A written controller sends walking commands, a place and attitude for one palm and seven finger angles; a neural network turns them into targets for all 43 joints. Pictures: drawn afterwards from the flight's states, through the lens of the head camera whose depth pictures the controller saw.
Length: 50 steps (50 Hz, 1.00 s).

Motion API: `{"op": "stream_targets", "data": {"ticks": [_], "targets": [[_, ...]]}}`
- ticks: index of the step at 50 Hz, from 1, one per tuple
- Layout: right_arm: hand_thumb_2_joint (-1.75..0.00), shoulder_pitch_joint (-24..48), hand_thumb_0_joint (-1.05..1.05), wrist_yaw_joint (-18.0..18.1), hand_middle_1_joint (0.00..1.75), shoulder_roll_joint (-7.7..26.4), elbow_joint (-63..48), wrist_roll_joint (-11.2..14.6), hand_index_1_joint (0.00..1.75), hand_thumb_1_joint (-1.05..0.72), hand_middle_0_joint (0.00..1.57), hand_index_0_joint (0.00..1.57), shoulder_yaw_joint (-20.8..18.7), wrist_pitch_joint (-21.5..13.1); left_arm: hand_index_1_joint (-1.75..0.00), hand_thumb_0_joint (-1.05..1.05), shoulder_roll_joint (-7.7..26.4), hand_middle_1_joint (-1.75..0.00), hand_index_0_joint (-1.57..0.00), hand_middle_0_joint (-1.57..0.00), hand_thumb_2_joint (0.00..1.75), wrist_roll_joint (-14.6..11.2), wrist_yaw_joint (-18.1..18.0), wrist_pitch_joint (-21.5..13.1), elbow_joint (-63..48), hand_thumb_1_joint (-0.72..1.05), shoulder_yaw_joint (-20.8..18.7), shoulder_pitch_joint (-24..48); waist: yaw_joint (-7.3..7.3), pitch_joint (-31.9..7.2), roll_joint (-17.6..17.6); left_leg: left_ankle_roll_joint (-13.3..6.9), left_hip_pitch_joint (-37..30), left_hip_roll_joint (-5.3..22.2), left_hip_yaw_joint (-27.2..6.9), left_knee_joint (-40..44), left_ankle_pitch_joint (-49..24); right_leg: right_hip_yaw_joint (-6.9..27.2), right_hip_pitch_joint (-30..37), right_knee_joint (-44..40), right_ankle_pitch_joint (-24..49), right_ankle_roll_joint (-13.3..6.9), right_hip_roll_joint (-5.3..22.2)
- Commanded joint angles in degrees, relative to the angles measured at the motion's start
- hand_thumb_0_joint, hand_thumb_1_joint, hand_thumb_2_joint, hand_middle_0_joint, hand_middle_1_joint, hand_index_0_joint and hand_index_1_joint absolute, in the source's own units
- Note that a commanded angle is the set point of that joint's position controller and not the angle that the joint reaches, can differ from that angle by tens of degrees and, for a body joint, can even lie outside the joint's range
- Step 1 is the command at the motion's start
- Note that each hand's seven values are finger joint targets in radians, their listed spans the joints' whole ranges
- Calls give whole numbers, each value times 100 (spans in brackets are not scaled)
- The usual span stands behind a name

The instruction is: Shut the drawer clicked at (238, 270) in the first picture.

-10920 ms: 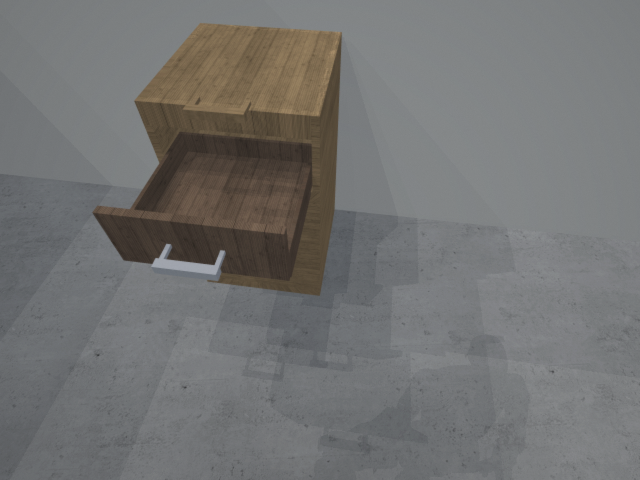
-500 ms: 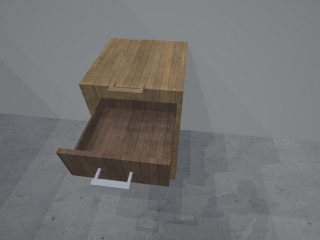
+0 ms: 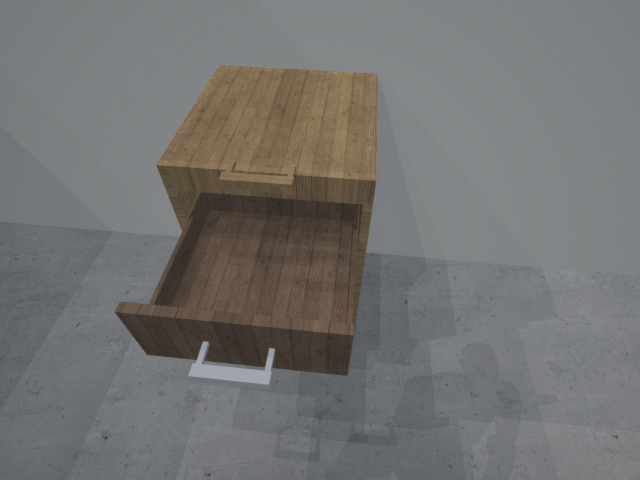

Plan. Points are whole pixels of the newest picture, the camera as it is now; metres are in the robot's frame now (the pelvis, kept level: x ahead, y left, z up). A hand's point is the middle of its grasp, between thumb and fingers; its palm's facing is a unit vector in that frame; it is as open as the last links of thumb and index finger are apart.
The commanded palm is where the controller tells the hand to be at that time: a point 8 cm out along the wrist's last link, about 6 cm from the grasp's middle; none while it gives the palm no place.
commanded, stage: come to a stop and stand still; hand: left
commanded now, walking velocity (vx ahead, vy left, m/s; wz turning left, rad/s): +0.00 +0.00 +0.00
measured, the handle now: (234, 363) +0.32 +0.17 -0.16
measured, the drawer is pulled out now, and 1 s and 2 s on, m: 0.29 0.29 0.29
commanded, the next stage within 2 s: look again from close up in 0.20 s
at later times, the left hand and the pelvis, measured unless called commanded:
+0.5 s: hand out of the picture -0.03 +0.15 -0.17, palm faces +0.03 -0.99 -0.16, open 7.4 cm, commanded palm none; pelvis -0.01 +0.00 +0.00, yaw +0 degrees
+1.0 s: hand out of the picture -0.04 +0.12 -0.17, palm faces +0.02 -0.99 -0.16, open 7.4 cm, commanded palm none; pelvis -0.02 -0.03 +0.00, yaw +0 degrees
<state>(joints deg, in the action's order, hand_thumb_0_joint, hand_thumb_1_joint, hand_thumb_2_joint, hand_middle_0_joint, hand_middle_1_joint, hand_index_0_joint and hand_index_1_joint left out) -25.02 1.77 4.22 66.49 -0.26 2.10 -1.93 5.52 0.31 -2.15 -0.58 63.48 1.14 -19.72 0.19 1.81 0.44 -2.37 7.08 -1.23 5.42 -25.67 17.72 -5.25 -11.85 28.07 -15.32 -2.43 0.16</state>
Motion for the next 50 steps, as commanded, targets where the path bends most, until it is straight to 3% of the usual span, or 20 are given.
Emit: {"op": "stream_targets", "data": {"ticks": [1, 6, 14, 20, 23, 34, 46, 50], "targets": [[-90, -522, 0, 113, 30, 566, 12, 5, 30, -90, 20, 20, -113, -84, -30, 0, 403, -30, -20, -20, 90, -16, -91, -123, -91, 90, -84, -481, -3, 204, 97, 8, 116, 832, -711, 447, -2368, 641, 181, -326, 1489, -235, 617], [-90, -369, 0, 125, 30, 549, 7, 8, 30, -90, 20, 20, -135, -74, -30, 0, 350, -30, -20, -20, 90, 0, -104, -106, -54, 90, -85, -518, 11, 353, 166, 18, 16, 843, -680, 563, -2319, 680, 60, -410, 1361, -191, 598], [-90, -152, 0, 85, 30, 536, -41, 8, 30, -90, 20, 20, -136, -55, -30, 0, 359, -30, -20, -20, 90, 26, -85, -101, -81, 90, -69, -488, 16, 592, -89, -10, 144, 796, -695, 797, -1571, 707, -95, -619, 1048, -143, 585], [-90, -82, 0, 80, 30, 599, -37, 2, 30, -90, 20, 20, -134, -71, -30, 0, 419, -30, -20, -20, 90, 16, -89, -112, -104, 90, -75, -491, 2, 338, 26, -2, -2, 780, -689, 775, -1698, 741, 80, -629, 1204, -147, 622], [-90, -71, 0, 70, 30, 607, -20, 4, 30, -90, 20, 20, -125, -55, -30, 0, 445, -30, -20, -20, 90, 10, -81, -119, -87, 90, -72, -481, 3, 324, -5, 12, 39, 761, -668, 805, -1387, 777, 109, -703, 1134, -163, 641], [-90, -157, 0, 25, 30, 514, 27, 8, 30, -90, 20, 20, -120, 0, -30, 0, 509, -30, -20, -20, 90, 12, -60, -107, -108, 90, -53, -422, 3, 619, -34, 22, 391, 687, -655, 913, -479, 849, -128, -961, 361, -174, 574], [-90, -290, 0, 26, 30, 447, 70, 2, 30, -90, 20, 20, -117, 9, -30, 0, 465, -30, -20, -20, 90, 13, -67, -133, -82, 90, -67, -474, 16, 471, -91, 38, 372, 648, -595, 758, -511, 917, -139, -1020, 275, -193, 606], [-90, -420, 0, 8, 30, 430, 98, -51, 30, -90, 20, 20, -141, 87, -30, 0, 558, -30, -20, -20, 90, 45, -48, -103, -68, 90, -114, -472, -3, 650, -221, 26, 548, 492, -460, 553, 305, 1068, -385, -1245, -1225, -236, 624]]}}
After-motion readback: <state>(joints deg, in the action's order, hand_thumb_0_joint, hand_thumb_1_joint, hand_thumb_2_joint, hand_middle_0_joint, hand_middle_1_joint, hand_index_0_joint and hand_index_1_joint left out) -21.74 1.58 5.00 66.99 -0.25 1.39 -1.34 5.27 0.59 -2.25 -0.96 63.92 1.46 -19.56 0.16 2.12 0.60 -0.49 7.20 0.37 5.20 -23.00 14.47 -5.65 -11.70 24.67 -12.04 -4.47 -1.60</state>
